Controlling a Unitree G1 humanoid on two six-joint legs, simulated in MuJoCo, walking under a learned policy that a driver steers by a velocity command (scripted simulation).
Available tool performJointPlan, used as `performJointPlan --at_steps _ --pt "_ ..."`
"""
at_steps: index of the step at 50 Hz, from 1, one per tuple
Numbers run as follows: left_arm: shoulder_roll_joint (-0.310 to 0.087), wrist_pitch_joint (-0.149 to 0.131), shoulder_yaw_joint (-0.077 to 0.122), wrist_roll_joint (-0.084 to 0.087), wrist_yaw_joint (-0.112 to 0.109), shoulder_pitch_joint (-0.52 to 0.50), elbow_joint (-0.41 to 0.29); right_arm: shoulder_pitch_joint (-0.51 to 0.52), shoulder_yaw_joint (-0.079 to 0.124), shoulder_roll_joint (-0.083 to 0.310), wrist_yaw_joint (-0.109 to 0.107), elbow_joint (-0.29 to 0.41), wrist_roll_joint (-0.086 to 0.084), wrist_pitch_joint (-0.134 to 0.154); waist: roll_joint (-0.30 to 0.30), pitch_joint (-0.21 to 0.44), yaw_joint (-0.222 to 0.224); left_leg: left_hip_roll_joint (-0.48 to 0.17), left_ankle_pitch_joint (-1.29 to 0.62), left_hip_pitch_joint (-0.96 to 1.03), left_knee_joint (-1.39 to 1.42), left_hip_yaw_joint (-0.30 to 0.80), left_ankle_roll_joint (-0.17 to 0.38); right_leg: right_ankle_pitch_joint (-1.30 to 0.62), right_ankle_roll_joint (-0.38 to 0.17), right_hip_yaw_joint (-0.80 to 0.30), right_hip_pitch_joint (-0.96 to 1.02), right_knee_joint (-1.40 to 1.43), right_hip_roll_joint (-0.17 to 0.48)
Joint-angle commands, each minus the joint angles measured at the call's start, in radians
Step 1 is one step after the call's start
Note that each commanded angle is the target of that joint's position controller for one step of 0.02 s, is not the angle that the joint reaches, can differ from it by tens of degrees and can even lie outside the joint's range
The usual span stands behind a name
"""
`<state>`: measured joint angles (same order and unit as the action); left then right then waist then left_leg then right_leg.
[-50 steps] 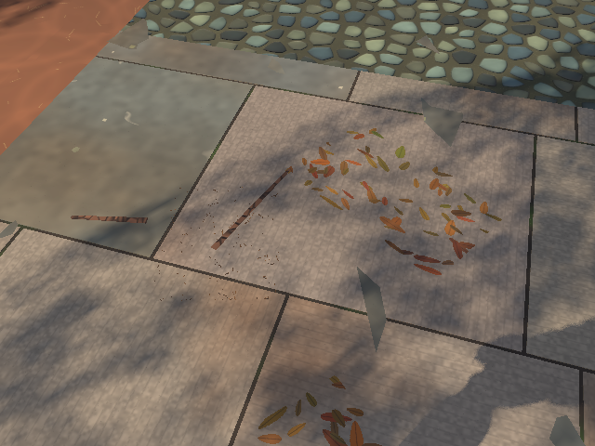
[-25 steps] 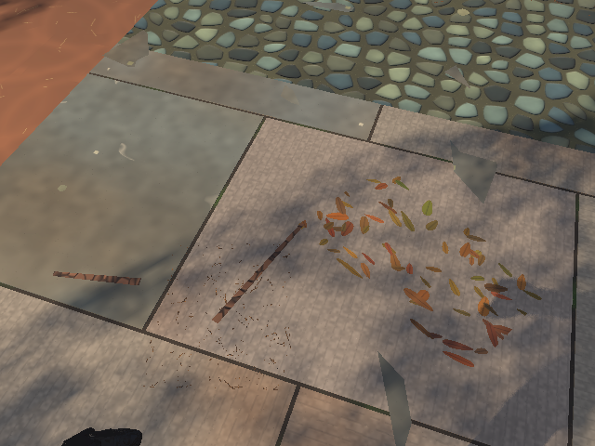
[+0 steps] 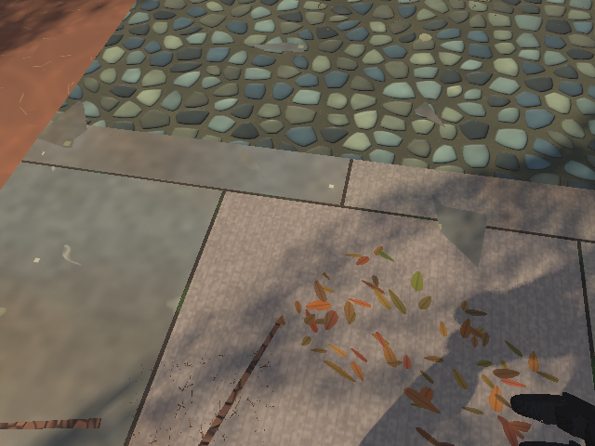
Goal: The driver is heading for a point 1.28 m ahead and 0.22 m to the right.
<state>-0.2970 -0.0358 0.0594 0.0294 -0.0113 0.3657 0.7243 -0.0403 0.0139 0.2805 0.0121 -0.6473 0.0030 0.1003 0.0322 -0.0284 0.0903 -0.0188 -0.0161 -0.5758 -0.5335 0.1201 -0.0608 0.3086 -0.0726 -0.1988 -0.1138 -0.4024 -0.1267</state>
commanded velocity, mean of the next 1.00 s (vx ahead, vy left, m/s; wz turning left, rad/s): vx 0.50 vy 0.00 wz -0.36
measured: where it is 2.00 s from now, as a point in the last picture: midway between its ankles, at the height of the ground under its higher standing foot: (420, 219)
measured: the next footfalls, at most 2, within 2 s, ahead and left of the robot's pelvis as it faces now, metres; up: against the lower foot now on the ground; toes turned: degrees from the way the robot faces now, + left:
left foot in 0.06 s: +0.21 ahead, +0.14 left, +0.00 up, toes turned -8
right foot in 0.60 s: +0.43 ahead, -0.18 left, +0.00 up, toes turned -24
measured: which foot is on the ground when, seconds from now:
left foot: up 0.00-0.04, down 0.06-0.60, up 0.62-1.00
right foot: down 0.00-0.06, up 0.08-0.58, down 0.60-1.00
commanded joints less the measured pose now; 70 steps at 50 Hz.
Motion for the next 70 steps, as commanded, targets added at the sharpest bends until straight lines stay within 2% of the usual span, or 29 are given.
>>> performJointPlan --at_steps 1,3,4,5,6,8,11,16,25,27,29,30,31,32,33,35,36,41,47,52,56,57,58,59,60,61,62,65,70 --pt "-0.154 -0.001 0.045 -0.001 -0.008 -0.007 -0.051 0.022 0.052 0.131 0.001 0.070 -0.011 0.027 -0.151 0.044 -0.054 0.031 0.058 0.185 0.053 -0.021 0.037 -0.221 -0.106 -0.242 -0.044 0.011 0.243" --pt "-0.097 -0.001 0.027 -0.010 -0.002 -0.026 -0.066 -0.146 0.079 0.173 -0.009 0.039 0.002 0.035 -0.131 0.144 -0.144 -0.037 0.087 0.459 0.094 0.003 0.107 -0.248 -0.055 -0.194 -0.101 -0.190 0.176" --pt "-0.029 -0.004 0.004 -0.030 0.000 0.005 -0.082 -0.296 0.093 0.228 -0.017 0.028 0.009 0.032 0.015 0.287 -0.185 -0.224 0.151 0.717 0.087 0.195 0.169 0.005 -0.013 -0.084 -0.235 -0.480 0.095" --pt "-0.018 -0.013 -0.005 0.007 0.000 0.129 -0.112 -0.346 0.109 0.282 -0.007 -0.011 0.012 0.015 0.346 0.347 -0.120 -0.404 0.427 0.922 0.196 0.665 0.318 0.310 0.033 0.014 -0.569 -0.750 0.016" --pt "-0.123 -0.010 0.015 0.016 -0.005 0.104 -0.079 -0.302 0.090 0.181 -0.004 0.014 -0.005 0.012 0.186 0.243 -0.144 -0.388 0.604 0.843 0.238 0.664 0.293 0.239 0.053 -0.006 -0.662 -0.863 0.100" --pt "-0.148 0.000 0.029 -0.004 -0.005 -0.048 -0.099 -0.226 0.070 0.119 -0.008 0.021 0.003 0.003 0.030 0.074 -0.151 -0.299 0.393 0.626 0.259 0.368 0.233 0.073 0.070 0.046 -0.643 -0.868 0.159" --pt "-0.097 0.006 0.029 -0.001 0.009 -0.072 -0.117 -0.194 0.061 0.086 -0.011 -0.007 0.011 0.007 0.082 0.017 -0.114 -0.221 0.189 0.484 0.325 0.154 0.225 -0.011 0.077 0.075 -0.575 -0.792 0.217" --pt "-0.052 0.014 0.015 -0.008 0.017 -0.149 -0.151 -0.213 0.079 0.133 -0.012 -0.060 0.006 0.013 0.040 -0.003 -0.117 -0.235 -0.008 0.498 0.373 -0.012 0.257 -0.132 0.100 0.091 -0.641 -0.641 0.239" --pt "-0.035 -0.003 0.001 -0.002 0.070 -0.374 -0.228 -0.285 0.093 0.202 -0.018 -0.136 -0.022 -0.025 0.025 -0.057 -0.176 -0.251 -0.185 0.634 0.327 -0.225 0.198 -0.262 0.034 0.221 -0.563 -0.258 0.199" --pt "-0.065 0.002 0.017 -0.008 0.075 -0.342 -0.235 -0.279 0.102 0.231 -0.024 -0.138 -0.030 -0.036 0.055 -0.016 -0.136 -0.254 -0.496 0.668 0.216 -0.267 0.177 -0.159 -0.007 0.274 -0.459 -0.234 0.142" --pt "-0.135 0.011 0.059 -0.010 0.066 -0.129 -0.188 -0.259 0.106 0.247 -0.034 -0.132 -0.036 -0.049 0.054 0.108 -0.004 -0.224 -0.699 0.610 -0.086 -0.316 0.142 -0.163 -0.068 0.310 -0.154 -0.165 0.063" --pt "-0.200 0.020 0.092 -0.006 0.048 0.053 -0.143 -0.267 0.093 0.216 -0.039 -0.117 -0.023 -0.045 -0.008 0.198 0.078 -0.187 -0.488 0.390 -0.360 -0.318 0.104 -0.195 -0.115 0.199 0.159 -0.141 0.103" --pt "-0.326 0.015 0.109 0.006 0.035 0.039 -0.145 -0.372 0.041 0.062 -0.020 -0.055 0.026 -0.023 -0.303 0.289 -0.043 0.000 0.512 -0.087 -0.736 -0.274 0.040 -0.098 -0.299 -0.354 0.528 -0.099 0.389" --pt "-0.243 0.000 0.084 -0.002 0.037 0.080 -0.174 -0.295 0.044 0.129 -0.005 -0.051 -0.003 0.015 -0.209 0.455 0.030 0.037 0.609 -0.194 -0.871 -0.038 0.047 0.069 -0.361 -0.644 0.581 0.068 0.478" --pt "-0.176 -0.012 0.062 -0.017 0.040 0.049 -0.150 -0.207 0.061 0.182 0.004 -0.037 -0.050 0.030 -0.144 0.303 0.043 -0.021 0.504 -0.260 -0.859 -0.032 0.066 0.004 -0.293 -0.474 0.475 0.096 0.452" --pt "-0.114 -0.023 0.038 -0.020 0.038 -0.086 -0.151 -0.181 0.053 0.160 -0.006 -0.048 -0.030 0.030 -0.047 0.134 -0.039 -0.107 0.365 -0.171 -0.703 -0.056 0.069 -0.227 -0.223 -0.229 0.176 0.103 0.383" --pt "-0.086 -0.029 0.026 -0.033 0.037 -0.125 -0.155 -0.207 0.059 0.163 -0.006 -0.060 -0.022 0.017 -0.071 0.109 -0.075 -0.132 0.331 -0.095 -0.667 -0.049 0.064 -0.324 -0.211 -0.155 0.074 0.128 0.355" --pt "-0.111 -0.064 0.030 -0.040 0.032 -0.119 -0.088 -0.209 0.047 0.101 -0.009 -0.079 -0.017 -0.036 -0.070 0.026 -0.100 -0.140 0.164 -0.082 -0.523 -0.056 0.021 -0.446 -0.193 0.048 -0.071 0.241 0.327" --pt "-0.126 -0.068 0.029 -0.040 0.017 -0.083 -0.030 -0.053 0.035 0.062 0.014 -0.040 -0.026 -0.024 -0.072 -0.035 -0.029 -0.081 -0.154 -0.064 -0.174 -0.080 0.043 -0.379 -0.113 0.219 -0.018 0.284 0.302" --pt "-0.141 -0.038 0.039 -0.025 0.009 -0.027 0.026 0.036 0.031 0.056 0.049 0.022 -0.023 -0.021 -0.062 -0.062 -0.001 -0.052 -0.024 -0.166 -0.063 -0.109 0.096 -0.521 -0.098 0.250 0.213 0.200 0.377" --pt "-0.187 -0.004 0.050 -0.022 -0.017 -0.067 0.017 -0.138 0.071 0.131 0.056 0.020 -0.017 -0.032 -0.125 0.088 -0.122 0.069 0.171 0.116 -0.057 -0.219 0.175 -1.110 -0.038 0.315 0.244 -0.136 0.361" --pt "-0.179 -0.002 0.044 -0.021 -0.025 -0.077 0.010 -0.290 0.100 0.185 0.043 -0.010 -0.020 -0.035 -0.095 0.169 -0.208 0.079 0.100 0.367 -0.003 -0.184 0.217 -1.040 -0.001 0.345 0.117 -0.358 0.324" --pt "-0.102 -0.021 0.016 -0.042 -0.023 0.002 -0.032 -0.415 0.134 0.302 0.024 -0.021 -0.015 -0.042 0.095 0.311 -0.208 -0.163 0.086 0.779 -0.012 0.216 0.363 -0.579 0.061 0.354 -0.264 -0.744 0.216" --pt "-0.045 -0.056 -0.012 -0.053 -0.001 0.022 -0.042 -0.400 0.122 0.284 0.025 -0.008 -0.029 -0.035 0.196 0.438 -0.169 -0.324 0.197 0.991 0.155 0.703 0.509 0.258 0.098 0.177 -0.551 -0.994 0.027" --pt "-0.130 -0.086 0.010 -0.013 0.020 -0.073 -0.058 -0.398 0.102 0.211 0.022 -0.005 -0.023 -0.036 0.106 0.384 -0.221 -0.294 0.298 0.975 0.199 0.618 0.450 0.220 0.074 0.058 -0.663 -1.036 0.101" --pt "-0.133 -0.102 0.005 0.007 0.027 -0.147 -0.087 -0.351 0.094 0.179 0.017 -0.001 -0.021 -0.035 0.046 0.249 -0.208 -0.258 0.284 0.839 0.212 0.478 0.404 0.140 0.057 0.078 -0.692 -0.973 0.147" --pt "-0.121 -0.108 0.003 -0.010 0.022 -0.175 -0.094 -0.287 0.088 0.163 0.015 0.010 -0.021 -0.036 -0.039 0.144 -0.163 -0.218 0.190 0.674 0.231 0.380 0.375 0.085 0.057 0.096 -0.665 -0.865 0.185" --pt "-0.118 -0.081 0.015 -0.044 0.013 -0.134 -0.088 -0.198 0.076 0.133 0.006 0.041 -0.006 -0.037 0.001 0.069 -0.081 -0.151 -0.029 0.426 0.293 0.263 0.371 0.020 0.097 0.112 -0.520 -0.718 0.223" --pt "-0.055 -0.062 -0.010 -0.049 0.005 -0.246 -0.111 -0.225 0.091 0.179 -0.019 0.015 -0.021 -0.039 0.028 0.035 -0.109 -0.062 -0.060 0.272 0.297 0.115 0.318 -0.236 0.157 0.155 -0.440 -0.380 0.184"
